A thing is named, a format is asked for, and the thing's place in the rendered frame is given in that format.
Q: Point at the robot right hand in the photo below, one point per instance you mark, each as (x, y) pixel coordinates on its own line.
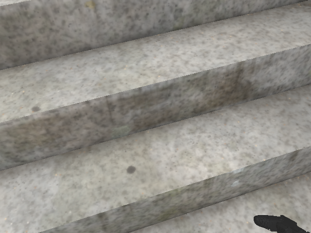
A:
(279, 224)

